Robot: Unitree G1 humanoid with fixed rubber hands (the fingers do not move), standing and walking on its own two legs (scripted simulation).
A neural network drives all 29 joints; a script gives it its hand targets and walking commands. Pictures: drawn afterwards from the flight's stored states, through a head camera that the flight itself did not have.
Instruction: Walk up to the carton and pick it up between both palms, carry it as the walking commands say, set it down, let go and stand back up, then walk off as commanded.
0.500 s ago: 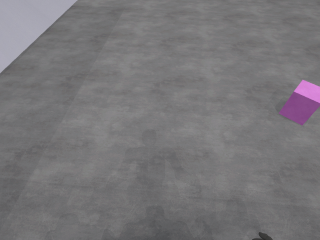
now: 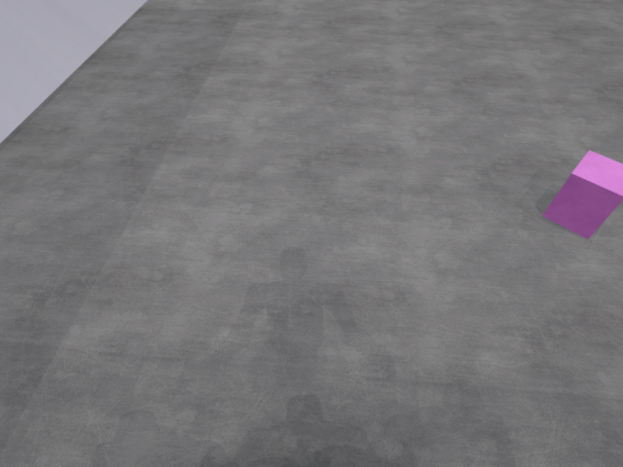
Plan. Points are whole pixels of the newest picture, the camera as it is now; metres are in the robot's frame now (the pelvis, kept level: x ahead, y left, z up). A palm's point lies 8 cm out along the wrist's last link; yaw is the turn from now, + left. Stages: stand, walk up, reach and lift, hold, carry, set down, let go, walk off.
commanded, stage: stand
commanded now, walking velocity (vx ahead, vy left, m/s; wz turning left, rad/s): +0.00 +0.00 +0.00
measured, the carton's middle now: (588, 194) +1.21 -1.22 -0.64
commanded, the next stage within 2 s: walk up in 1.30 s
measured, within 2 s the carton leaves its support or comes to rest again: neither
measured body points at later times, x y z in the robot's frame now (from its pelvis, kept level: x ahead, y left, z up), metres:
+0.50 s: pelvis -0.01 +0.00 +0.01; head +0.00 +0.00 +0.46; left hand +0.05 +0.29 -0.13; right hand +0.05 -0.29 -0.13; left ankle +0.01 +0.14 -0.73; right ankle +0.01 -0.11 -0.73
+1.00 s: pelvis -0.01 +0.00 +0.01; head +0.01 +0.00 +0.46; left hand +0.05 +0.29 -0.13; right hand +0.05 -0.29 -0.13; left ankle +0.01 +0.14 -0.73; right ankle +0.01 -0.11 -0.73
